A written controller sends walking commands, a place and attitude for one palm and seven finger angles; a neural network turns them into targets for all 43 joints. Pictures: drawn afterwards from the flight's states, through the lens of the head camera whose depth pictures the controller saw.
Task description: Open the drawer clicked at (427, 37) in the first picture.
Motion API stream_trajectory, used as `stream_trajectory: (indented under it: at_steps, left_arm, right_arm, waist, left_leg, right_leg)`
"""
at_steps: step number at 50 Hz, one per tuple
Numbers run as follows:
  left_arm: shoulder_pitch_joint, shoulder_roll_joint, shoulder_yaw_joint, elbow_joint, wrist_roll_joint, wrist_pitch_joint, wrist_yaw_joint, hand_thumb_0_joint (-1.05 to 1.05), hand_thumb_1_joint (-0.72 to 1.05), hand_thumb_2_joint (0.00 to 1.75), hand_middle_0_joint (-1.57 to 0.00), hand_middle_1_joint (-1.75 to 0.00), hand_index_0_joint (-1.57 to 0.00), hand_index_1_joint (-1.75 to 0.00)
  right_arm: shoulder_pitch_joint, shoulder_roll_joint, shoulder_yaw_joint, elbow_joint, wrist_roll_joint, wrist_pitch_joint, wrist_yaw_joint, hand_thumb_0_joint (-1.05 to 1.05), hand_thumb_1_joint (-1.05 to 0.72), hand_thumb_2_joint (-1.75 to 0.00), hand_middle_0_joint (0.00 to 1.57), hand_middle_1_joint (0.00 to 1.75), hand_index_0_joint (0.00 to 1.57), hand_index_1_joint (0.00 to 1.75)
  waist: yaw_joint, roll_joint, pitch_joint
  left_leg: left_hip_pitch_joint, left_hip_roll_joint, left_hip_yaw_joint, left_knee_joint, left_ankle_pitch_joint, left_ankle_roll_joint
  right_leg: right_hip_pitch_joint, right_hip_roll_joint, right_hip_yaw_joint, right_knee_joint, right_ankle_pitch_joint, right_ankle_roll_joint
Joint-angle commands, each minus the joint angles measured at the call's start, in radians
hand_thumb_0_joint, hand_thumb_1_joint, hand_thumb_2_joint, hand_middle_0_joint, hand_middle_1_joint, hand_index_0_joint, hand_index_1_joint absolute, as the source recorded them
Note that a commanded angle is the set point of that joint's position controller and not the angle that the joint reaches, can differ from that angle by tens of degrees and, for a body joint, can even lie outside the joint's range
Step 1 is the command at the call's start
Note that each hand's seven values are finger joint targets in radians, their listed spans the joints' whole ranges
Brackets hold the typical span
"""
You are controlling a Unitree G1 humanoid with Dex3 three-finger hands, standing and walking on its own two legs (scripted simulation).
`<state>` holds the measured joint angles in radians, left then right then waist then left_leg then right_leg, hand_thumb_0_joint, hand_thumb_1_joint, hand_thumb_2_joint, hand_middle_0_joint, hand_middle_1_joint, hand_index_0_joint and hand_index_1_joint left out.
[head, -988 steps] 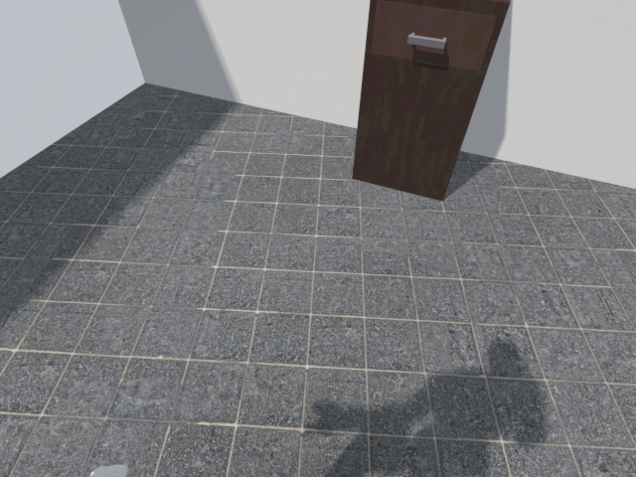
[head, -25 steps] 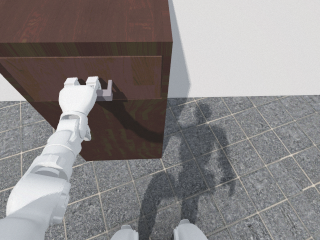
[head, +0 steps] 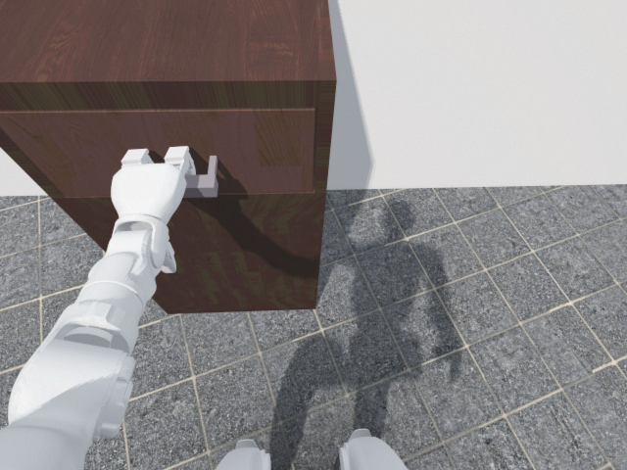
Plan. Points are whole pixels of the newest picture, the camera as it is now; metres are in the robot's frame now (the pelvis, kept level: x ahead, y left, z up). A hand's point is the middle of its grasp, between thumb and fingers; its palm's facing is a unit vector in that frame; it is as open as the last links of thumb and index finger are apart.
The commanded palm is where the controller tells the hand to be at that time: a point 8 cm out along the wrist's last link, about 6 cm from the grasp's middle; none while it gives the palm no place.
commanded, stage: close the thumb around the handle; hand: left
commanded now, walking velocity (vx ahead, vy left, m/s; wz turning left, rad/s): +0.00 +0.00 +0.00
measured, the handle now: (171, 174) +0.52 +0.18 +0.01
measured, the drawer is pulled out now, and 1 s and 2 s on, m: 0.00 0.00 0.13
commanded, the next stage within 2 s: pull the drawer open in 0.68 s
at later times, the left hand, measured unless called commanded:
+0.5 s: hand (162, 213) +0.47 +0.19 -0.01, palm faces -0.04 -0.03 -1.00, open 7.1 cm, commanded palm +0.45 +0.20 +0.05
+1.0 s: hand (163, 215) +0.47 +0.19 -0.01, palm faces -0.05 -0.04 -1.00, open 5.7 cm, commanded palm +0.43 +0.20 +0.05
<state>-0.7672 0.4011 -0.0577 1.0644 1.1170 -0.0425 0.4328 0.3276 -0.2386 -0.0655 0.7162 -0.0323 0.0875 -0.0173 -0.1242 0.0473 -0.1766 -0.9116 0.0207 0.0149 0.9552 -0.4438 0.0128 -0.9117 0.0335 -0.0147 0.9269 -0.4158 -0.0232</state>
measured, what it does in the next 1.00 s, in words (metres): stands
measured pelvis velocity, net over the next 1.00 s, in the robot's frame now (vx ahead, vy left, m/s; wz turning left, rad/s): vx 0.00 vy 0.01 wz -0.02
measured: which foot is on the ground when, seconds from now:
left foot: down 0.00-1.00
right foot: down 0.00-1.00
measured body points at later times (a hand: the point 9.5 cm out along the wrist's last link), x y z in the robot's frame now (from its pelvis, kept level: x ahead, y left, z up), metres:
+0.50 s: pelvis +0.00 +0.00 +0.00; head +0.11 +0.00 +0.44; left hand +0.46 +0.19 +0.05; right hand +0.03 -0.27 -0.13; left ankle -0.01 +0.11 -0.68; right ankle +0.00 -0.11 -0.68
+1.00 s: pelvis +0.00 +0.01 +0.00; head +0.11 +0.00 +0.44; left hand +0.46 +0.19 +0.05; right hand +0.01 -0.26 -0.13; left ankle -0.01 +0.11 -0.68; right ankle +0.00 -0.11 -0.68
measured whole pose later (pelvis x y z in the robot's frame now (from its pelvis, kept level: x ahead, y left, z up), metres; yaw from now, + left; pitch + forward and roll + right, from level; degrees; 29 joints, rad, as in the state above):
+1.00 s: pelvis +0.00 +0.01 +0.00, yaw -1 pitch +22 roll -1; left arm -0.72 0.39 -0.06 1.03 1.11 -0.03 0.43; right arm 0.33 -0.23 -0.06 0.71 -0.03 0.10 -0.01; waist -0.12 0.05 -0.17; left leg -0.88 0.02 0.03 0.94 -0.44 0.02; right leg -0.88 0.04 0.00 0.90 -0.41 -0.01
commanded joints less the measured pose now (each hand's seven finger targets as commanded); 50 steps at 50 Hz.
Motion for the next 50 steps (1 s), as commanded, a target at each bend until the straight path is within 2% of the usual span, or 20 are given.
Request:
stream_trajectory:
  at_steps: [1, 3, 5, 7, 10, 12, 16, 18, 24, 27, 28, 32, 36, 37, 39, 41, 43, 46, 49, 50]
  left_arm:
    - [-0.366, 0.218, 0.064, -0.191, 0.000, 0.002, 0.049, 0.00, -0.39, 0.35, -0.31, -1.21, -0.31, -1.21]
    - [-0.391, 0.232, 0.067, -0.200, 0.001, 0.001, 0.051, 0.00, -0.28, 0.40, -0.32, -1.22, -0.32, -1.22]
    - [-0.364, 0.235, 0.075, -0.210, 0.000, 0.001, 0.052, 0.00, -0.16, 0.44, -0.32, -1.24, -0.32, -1.24]
    - [-0.361, 0.237, 0.081, -0.201, -0.005, 0.002, 0.050, 0.00, -0.05, 0.49, -0.33, -1.25, -0.33, -1.25]
    - [-0.364, 0.219, 0.055, -0.180, -0.001, 0.009, 0.050, 0.00, 0.12, 0.56, -0.34, -1.27, -0.34, -1.27]
    - [-0.386, 0.277, 0.097, -0.188, -0.004, 0.005, 0.050, 0.00, 0.23, 0.61, -0.35, -1.28, -0.35, -1.28]
    - [-0.358, 0.234, 0.073, -0.198, 0.002, 0.001, 0.051, 0.00, 0.45, 0.71, -0.37, -1.30, -0.37, -1.30]
    - [-0.321, 0.248, 0.093, -0.178, -0.005, 0.001, 0.050, 0.00, 0.56, 0.76, -0.38, -1.31, -0.38, -1.31]
    - [-0.368, 0.204, 0.048, -0.176, 0.007, 0.010, 0.058, 0.00, 0.90, 0.90, -0.40, -1.35, -0.40, -1.35]
    - [-0.379, 0.234, 0.075, -0.190, 0.001, 0.013, 0.059, 0.00, 0.90, 0.90, -0.40, -1.35, -0.40, -1.35]
    - [-0.384, 0.195, 0.043, -0.176, 0.003, 0.017, 0.058, 0.00, 0.90, 0.90, -0.40, -1.35, -0.40, -1.35]
    - [-0.412, 0.236, 0.071, -0.187, -0.005, 0.015, 0.056, 0.00, 0.90, 0.90, -0.40, -1.35, -0.40, -1.35]
    - [-0.401, 0.236, 0.062, -0.151, -0.006, 0.022, 0.052, 0.00, 0.90, 0.90, -0.40, -1.35, -0.40, -1.35]
    - [-0.430, 0.214, 0.046, -0.154, -0.007, 0.021, 0.050, 0.00, 0.90, 0.90, -0.40, -1.35, -0.40, -1.35]
    - [-0.423, 0.221, 0.052, -0.155, -0.003, 0.020, 0.053, 0.00, 0.90, 0.90, -0.40, -1.35, -0.40, -1.35]
    - [-0.391, 0.203, 0.047, -0.158, -0.004, 0.018, 0.052, 0.00, 0.90, 0.90, -0.40, -1.35, -0.40, -1.35]
    - [-0.352, 0.167, 0.030, -0.174, -0.009, 0.012, 0.046, 0.00, 0.90, 0.90, -0.40, -1.35, -0.40, -1.35]
    - [-0.272, 0.187, 0.058, -0.194, -0.018, 0.006, 0.039, 0.00, 0.90, 0.90, -0.40, -1.35, -0.40, -1.35]
    - [-0.209, 0.187, 0.065, -0.200, -0.021, 0.001, 0.034, 0.00, 0.90, 0.90, -0.40, -1.35, -0.40, -1.35]
    - [-0.190, 0.179, 0.062, -0.237, -0.025, -0.005, 0.034, 0.00, 0.90, 0.90, -0.40, -1.35, -0.40, -1.35]
  right_arm:
    - [0.132, -0.156, -0.052, -0.054, -0.002, -0.007, -0.010, 0.00, -0.90, -0.90, 0.20, 0.30, 0.20, 0.30]
    - [0.131, -0.156, -0.052, -0.052, -0.001, -0.004, -0.012, 0.00, -0.90, -0.90, 0.20, 0.30, 0.20, 0.30]
    - [0.127, -0.155, -0.051, -0.053, -0.001, -0.002, -0.011, 0.00, -0.90, -0.90, 0.20, 0.30, 0.20, 0.30]
    - [0.125, -0.155, -0.051, -0.052, -0.002, -0.001, -0.010, 0.00, -0.90, -0.90, 0.20, 0.30, 0.20, 0.30]
    - [0.117, -0.156, -0.049, -0.054, 0.003, 0.001, -0.012, 0.00, -0.90, -0.90, 0.20, 0.30, 0.20, 0.30]
    - [0.119, -0.162, -0.046, -0.051, 0.001, 0.002, -0.015, 0.00, -0.90, -0.90, 0.20, 0.30, 0.20, 0.30]
    - [0.118, -0.156, -0.051, -0.060, -0.001, 0.002, -0.013, 0.00, -0.90, -0.90, 0.20, 0.30, 0.20, 0.30]
    - [0.119, -0.157, -0.049, -0.059, -0.001, 0.005, -0.011, 0.00, -0.90, -0.90, 0.20, 0.30, 0.20, 0.30]
    - [0.115, -0.158, -0.051, -0.059, 0.002, 0.002, -0.010, 0.00, -0.90, -0.90, 0.20, 0.30, 0.20, 0.30]
    - [0.120, -0.161, -0.050, -0.061, -0.002, 0.003, -0.009, 0.00, -0.90, -0.90, 0.20, 0.30, 0.20, 0.30]
    - [0.123, -0.158, -0.053, -0.058, 0.000, 0.003, -0.009, 0.00, -0.90, -0.90, 0.20, 0.30, 0.20, 0.30]
    - [0.124, -0.162, -0.049, -0.056, -0.002, 0.003, -0.012, 0.00, -0.90, -0.90, 0.20, 0.30, 0.20, 0.30]
    - [0.124, -0.162, -0.044, -0.055, 0.004, 0.001, -0.015, 0.00, -0.90, -0.90, 0.20, 0.30, 0.20, 0.30]
    - [0.125, -0.161, -0.045, -0.053, 0.003, -0.001, -0.016, 0.00, -0.90, -0.90, 0.20, 0.30, 0.20, 0.30]
    - [0.130, -0.162, -0.047, -0.050, 0.003, -0.003, -0.013, 0.00, -0.90, -0.90, 0.20, 0.30, 0.20, 0.30]
    - [0.128, -0.160, -0.049, -0.055, 0.002, -0.004, -0.013, 0.00, -0.90, -0.90, 0.20, 0.30, 0.20, 0.30]
    - [0.124, -0.155, -0.050, -0.063, 0.003, -0.003, -0.009, 0.00, -0.90, -0.90, 0.20, 0.30, 0.20, 0.30]
    - [0.115, -0.155, -0.050, -0.072, 0.004, 0.000, -0.008, 0.00, -0.90, -0.90, 0.20, 0.30, 0.20, 0.30]
    - [0.108, -0.154, -0.051, -0.076, 0.007, 0.003, -0.009, 0.00, -0.90, -0.90, 0.20, 0.30, 0.20, 0.30]
    - [0.102, -0.152, -0.051, -0.086, 0.006, 0.002, -0.007, 0.00, -0.90, -0.90, 0.20, 0.30, 0.20, 0.30]
  waist:
    - [0.008, 0.012, -0.446]
    - [-0.001, 0.002, -0.450]
    - [0.014, 0.022, -0.449]
    - [0.007, -0.004, -0.446]
    - [-0.003, -0.002, -0.392]
    - [0.007, -0.002, -0.411]
    - [0.012, 0.022, -0.447]
    - [0.020, -0.002, -0.432]
    - [0.000, 0.026, -0.396]
    - [0.011, 0.021, -0.446]
    - [-0.006, 0.017, -0.432]
    - [-0.001, 0.004, -0.441]
    - [-0.004, -0.005, -0.393]
    - [-0.017, 0.000, -0.399]
    - [-0.007, 0.026, -0.409]
    - [-0.003, 0.004, -0.420]
    - [0.010, 0.031, -0.438]
    - [0.035, 0.005, -0.441]
    - [0.042, -0.029, -0.409]
    - [0.056, -0.004, -0.432]
  left_leg:
    - [0.288, -0.038, 0.008, -0.067, 0.404, 0.031]
    - [0.283, -0.039, 0.007, -0.067, 0.397, 0.033]
    - [0.294, -0.040, 0.010, -0.072, 0.411, 0.030]
    - [0.289, -0.040, 0.008, -0.071, 0.411, 0.032]
    - [0.272, -0.041, 0.011, -0.081, 0.368, 0.033]
    - [0.267, -0.040, 0.008, -0.082, 0.367, 0.033]
    - [0.308, -0.039, 0.009, -0.076, 0.409, 0.029]
    - [0.290, -0.039, 0.011, -0.075, 0.415, 0.030]
    - [0.306, -0.034, 0.001, -0.081, 0.387, 0.026]
    - [0.318, -0.035, -0.005, -0.077, 0.407, 0.026]
    - [0.320, -0.033, -0.002, -0.076, 0.400, 0.027]
    - [0.309, -0.034, -0.007, -0.080, 0.386, 0.028]
    - [0.276, -0.038, -0.002, -0.088, 0.344, 0.031]
    - [0.285, -0.036, -0.006, -0.086, 0.350, 0.030]
    - [0.302, -0.035, -0.005, -0.083, 0.359, 0.029]
    - [0.308, -0.034, -0.005, -0.084, 0.367, 0.029]
    - [0.334, -0.032, -0.006, -0.089, 0.386, 0.024]
    - [0.325, -0.033, 0.003, -0.095, 0.393, 0.027]
    - [0.305, -0.032, 0.009, -0.104, 0.397, 0.029]
    - [0.317, -0.034, 0.016, -0.106, 0.413, 0.028]
  right_leg:
    - [0.272, 0.022, 0.003, -0.105, 0.408, -0.011]
    - [0.279, 0.019, 0.009, -0.108, 0.412, -0.008]
    - [0.287, 0.020, 0.006, -0.107, 0.421, -0.011]
    - [0.295, 0.020, 0.006, -0.109, 0.426, -0.010]
    - [0.267, 0.020, 0.006, -0.124, 0.385, -0.009]
    - [0.284, 0.018, 0.010, -0.117, 0.381, -0.010]
    - [0.274, 0.021, 0.003, -0.109, 0.402, -0.012]
    - [0.288, 0.022, 0.003, -0.107, 0.418, -0.010]
    - [0.220, 0.024, -0.006, -0.112, 0.354, -0.014]
    - [0.245, 0.025, -0.004, -0.102, 0.368, -0.016]
    - [0.231, 0.024, -0.006, -0.109, 0.365, -0.013]
    - [0.249, 0.024, -0.005, -0.107, 0.355, -0.014]
    - [0.243, 0.023, -0.001, -0.120, 0.327, -0.011]
    - [0.229, 0.023, -0.004, -0.118, 0.325, -0.013]
    - [0.219, 0.024, -0.005, -0.115, 0.324, -0.014]
    - [0.228, 0.024, -0.006, -0.116, 0.332, -0.014]
    - [0.229, 0.026, -0.012, -0.112, 0.335, -0.017]
    - [0.278, 0.027, -0.006, -0.117, 0.366, -0.016]
    - [0.302, 0.026, -0.004, -0.122, 0.391, -0.014]
    - [0.323, 0.025, -0.001, -0.122, 0.412, -0.015]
